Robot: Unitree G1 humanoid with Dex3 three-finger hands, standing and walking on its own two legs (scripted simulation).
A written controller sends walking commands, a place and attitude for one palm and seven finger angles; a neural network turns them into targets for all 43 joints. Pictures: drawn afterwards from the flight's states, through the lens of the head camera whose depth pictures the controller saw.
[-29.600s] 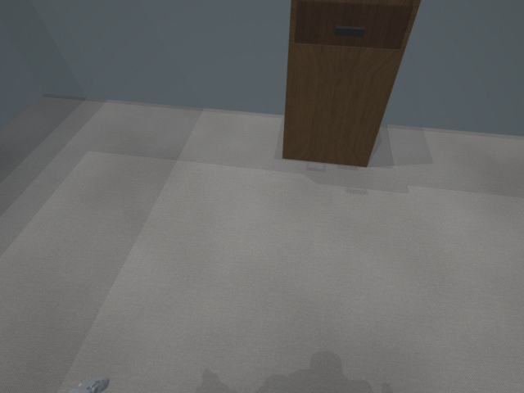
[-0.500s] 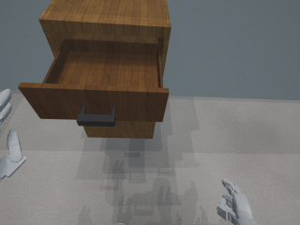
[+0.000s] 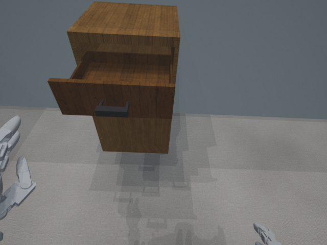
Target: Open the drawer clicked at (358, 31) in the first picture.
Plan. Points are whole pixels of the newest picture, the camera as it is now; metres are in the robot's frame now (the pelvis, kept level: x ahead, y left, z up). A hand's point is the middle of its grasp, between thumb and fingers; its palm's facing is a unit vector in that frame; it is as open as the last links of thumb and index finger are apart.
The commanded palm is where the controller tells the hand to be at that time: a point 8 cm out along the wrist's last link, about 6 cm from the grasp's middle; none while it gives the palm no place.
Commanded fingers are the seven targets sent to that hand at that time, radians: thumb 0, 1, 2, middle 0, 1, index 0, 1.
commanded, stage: stop stepping back and stand still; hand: left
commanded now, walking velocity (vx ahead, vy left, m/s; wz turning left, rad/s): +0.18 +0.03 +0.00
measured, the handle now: (113, 107) +0.58 +0.19 -0.01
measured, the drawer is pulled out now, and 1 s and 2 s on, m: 0.30 0.30 0.30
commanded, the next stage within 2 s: let the arm hang, fingers relaxed in 0.90 s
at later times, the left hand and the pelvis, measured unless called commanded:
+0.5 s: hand (14, 206) +0.15 +0.23 +0.18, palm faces +0.41 -0.77 -0.49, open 7.4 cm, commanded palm +0.09 +0.27 +0.18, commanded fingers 0.00 0.90 0.90 -0.20 -0.30 -0.20 -0.30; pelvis -0.03 -0.02 +0.00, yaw +2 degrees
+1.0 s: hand (33, 189) +0.18 +0.22 +0.16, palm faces +0.33 -0.83 -0.46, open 7.4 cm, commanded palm none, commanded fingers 0.00 0.90 0.90 -0.20 -0.30 -0.20 -0.30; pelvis -0.01 -0.01 +0.01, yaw +1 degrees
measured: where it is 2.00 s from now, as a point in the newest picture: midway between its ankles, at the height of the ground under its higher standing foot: outside the picture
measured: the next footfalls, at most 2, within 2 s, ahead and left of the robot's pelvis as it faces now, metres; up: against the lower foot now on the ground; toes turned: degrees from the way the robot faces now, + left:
right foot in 0.50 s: +0.02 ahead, -0.10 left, +0.00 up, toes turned -2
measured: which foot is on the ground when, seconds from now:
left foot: down 0.00-1.00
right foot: down 0.00-0.28, up 0.30-0.48, down 0.50-1.00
